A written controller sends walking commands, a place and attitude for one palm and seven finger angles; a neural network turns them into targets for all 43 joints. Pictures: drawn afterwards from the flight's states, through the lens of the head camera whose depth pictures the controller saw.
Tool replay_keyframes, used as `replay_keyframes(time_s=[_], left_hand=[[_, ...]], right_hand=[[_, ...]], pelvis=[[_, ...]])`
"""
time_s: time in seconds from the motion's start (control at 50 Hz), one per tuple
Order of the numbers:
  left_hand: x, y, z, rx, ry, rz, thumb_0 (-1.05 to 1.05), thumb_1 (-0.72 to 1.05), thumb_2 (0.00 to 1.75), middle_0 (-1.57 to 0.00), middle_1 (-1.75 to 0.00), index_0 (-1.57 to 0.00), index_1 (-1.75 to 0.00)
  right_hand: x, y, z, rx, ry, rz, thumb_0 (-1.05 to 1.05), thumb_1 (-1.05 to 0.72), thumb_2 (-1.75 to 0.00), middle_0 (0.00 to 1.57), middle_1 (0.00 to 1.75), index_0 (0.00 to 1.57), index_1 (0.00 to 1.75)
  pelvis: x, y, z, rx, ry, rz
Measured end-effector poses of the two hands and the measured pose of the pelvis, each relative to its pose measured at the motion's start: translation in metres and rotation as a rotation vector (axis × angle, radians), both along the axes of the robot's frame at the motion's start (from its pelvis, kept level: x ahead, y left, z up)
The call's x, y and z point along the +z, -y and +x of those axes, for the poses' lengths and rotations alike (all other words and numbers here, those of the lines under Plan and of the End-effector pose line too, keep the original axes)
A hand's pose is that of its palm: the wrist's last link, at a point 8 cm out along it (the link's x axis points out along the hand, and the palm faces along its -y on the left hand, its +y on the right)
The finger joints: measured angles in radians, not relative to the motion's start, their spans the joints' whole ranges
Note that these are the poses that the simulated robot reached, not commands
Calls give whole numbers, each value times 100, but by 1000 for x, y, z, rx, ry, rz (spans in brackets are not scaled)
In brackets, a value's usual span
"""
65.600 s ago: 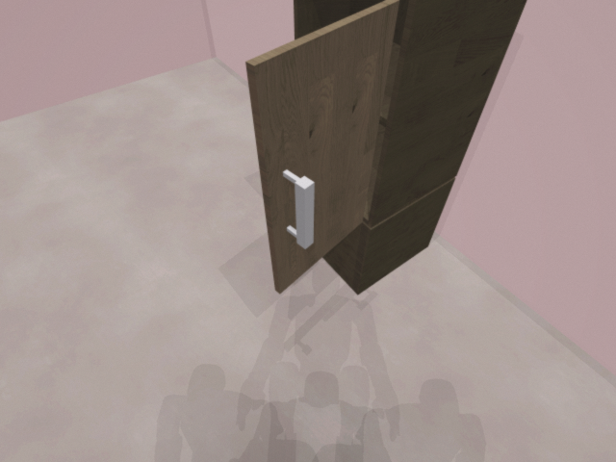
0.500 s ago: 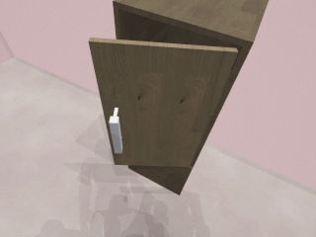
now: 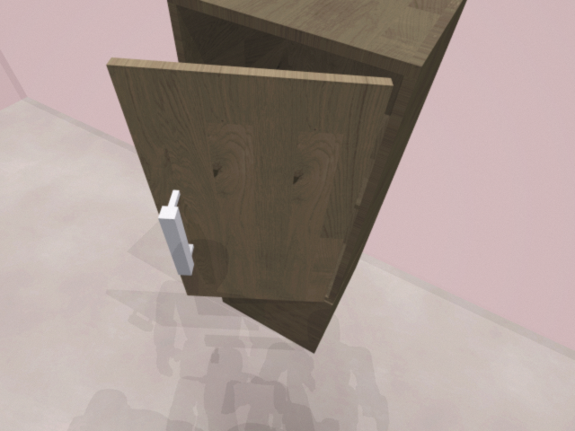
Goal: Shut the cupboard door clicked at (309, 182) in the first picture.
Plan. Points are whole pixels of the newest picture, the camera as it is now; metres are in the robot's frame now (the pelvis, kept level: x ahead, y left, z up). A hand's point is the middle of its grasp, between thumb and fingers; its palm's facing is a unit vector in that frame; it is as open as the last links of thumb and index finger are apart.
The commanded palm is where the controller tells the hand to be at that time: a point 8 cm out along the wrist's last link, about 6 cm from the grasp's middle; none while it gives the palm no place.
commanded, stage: come to a stop and stand still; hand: left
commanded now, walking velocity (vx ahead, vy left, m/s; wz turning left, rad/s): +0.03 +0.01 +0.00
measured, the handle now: (180, 234) +0.42 +0.22 -0.04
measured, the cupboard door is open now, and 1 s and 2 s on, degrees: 27 27 27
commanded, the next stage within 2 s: none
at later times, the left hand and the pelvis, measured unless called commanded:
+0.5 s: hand out of the picture -0.03 +0.20 -0.16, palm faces +0.03 -0.97 -0.24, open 7.4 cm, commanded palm none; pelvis -0.06 +0.01 +0.00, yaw +0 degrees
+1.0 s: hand out of the picture -0.15 +0.19 -0.17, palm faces +0.07 -0.98 -0.17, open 7.4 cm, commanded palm none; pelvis -0.11 +0.03 +0.01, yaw +1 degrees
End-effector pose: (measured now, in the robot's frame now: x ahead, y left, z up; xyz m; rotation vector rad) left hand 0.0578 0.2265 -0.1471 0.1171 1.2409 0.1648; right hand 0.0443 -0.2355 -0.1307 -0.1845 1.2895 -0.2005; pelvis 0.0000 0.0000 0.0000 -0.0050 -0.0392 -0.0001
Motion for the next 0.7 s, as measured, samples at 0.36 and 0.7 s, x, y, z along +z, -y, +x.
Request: replay_keyframes(time_s=[0.36, 0.7], left_hand=[[18, -23, -81, -19, -40, 100, 1, 91, 89, -20, -30, -20, -30], [6, -5, -135, -30, -84, -7, 1, 91, 89, -20, -30, -20, -30]], right_hand=[[-1, -13, 2, 54, 185, 64, 1, -91, -90, 20, 30, 20, 30], [2, -13, -112, -4, -35, 24, 1, -91, -90, 20, 30, 20, 30]], pelvis=[[-1, -5, -37, 3, 8, 1], [5, -14, -78, 9, -6, -23]])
